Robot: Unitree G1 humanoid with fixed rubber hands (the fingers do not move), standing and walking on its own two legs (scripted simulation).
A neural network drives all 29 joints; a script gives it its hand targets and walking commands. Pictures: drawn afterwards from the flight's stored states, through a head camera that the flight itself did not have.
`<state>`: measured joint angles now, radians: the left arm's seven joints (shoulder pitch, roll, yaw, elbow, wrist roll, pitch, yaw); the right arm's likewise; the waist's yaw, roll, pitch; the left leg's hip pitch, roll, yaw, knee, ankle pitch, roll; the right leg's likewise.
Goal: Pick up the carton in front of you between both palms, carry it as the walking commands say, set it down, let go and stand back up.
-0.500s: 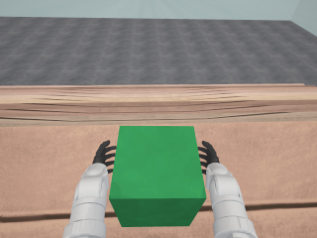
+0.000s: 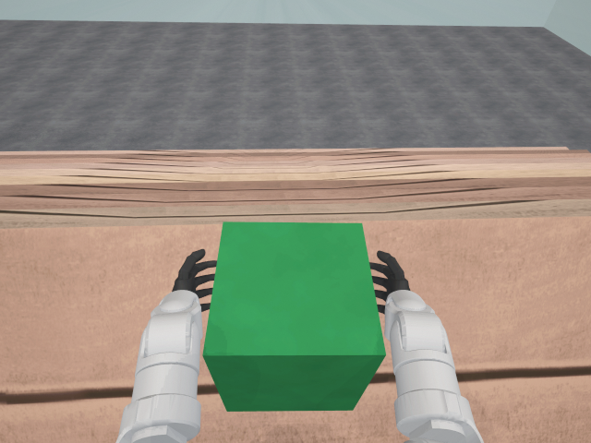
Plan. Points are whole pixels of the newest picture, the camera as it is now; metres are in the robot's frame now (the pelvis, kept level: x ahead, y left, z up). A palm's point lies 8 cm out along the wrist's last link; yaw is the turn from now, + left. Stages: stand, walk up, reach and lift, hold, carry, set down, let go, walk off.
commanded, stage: reach and lift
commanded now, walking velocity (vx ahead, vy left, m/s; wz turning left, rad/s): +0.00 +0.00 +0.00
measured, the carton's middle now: (291, 321) +0.30 +0.00 -0.04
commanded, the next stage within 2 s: hold in 0.48 s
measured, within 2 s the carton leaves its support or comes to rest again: neither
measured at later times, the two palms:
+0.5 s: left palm (185, 296) +0.30 +0.15 +0.04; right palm (398, 296) +0.30 -0.15 +0.04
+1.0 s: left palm (183, 294) +0.29 +0.15 +0.06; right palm (403, 294) +0.29 -0.15 +0.05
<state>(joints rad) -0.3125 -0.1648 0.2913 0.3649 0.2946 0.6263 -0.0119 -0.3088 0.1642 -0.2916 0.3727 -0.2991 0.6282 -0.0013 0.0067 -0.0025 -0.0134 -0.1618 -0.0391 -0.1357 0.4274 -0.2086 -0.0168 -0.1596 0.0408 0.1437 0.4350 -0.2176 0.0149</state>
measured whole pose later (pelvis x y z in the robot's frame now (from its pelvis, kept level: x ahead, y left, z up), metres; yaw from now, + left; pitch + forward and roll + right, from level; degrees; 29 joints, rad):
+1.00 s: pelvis +0.00 +0.00 +0.00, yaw +0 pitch -7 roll +0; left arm -0.30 -0.16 0.26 0.26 0.29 0.75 -0.02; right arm -0.30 0.16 -0.26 0.27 -0.29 0.76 0.01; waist 0.00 0.00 0.01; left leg -0.06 -0.03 -0.13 0.37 -0.19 -0.02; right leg -0.06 0.03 0.13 0.38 -0.20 0.01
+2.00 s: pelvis +0.33 +0.04 +0.00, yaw -1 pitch +6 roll -2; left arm -0.19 -0.14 0.12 -0.34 0.10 1.23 0.09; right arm -0.18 0.14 -0.13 -0.35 -0.11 1.24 -0.10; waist -0.03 0.03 -0.11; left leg -0.12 0.02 0.19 0.32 -0.30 0.05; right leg -0.57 -0.07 -0.12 0.92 -0.31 0.00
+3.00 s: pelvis +0.96 +0.07 -0.01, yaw +1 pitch +5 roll -2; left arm -0.72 -0.01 0.23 0.07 0.07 1.21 0.13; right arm -0.71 0.00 -0.23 0.10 -0.03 1.19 -0.14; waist -0.05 0.00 0.04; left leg -0.30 -0.01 0.15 0.51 -0.32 0.10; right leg -0.72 -0.05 -0.03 0.98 -0.23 -0.05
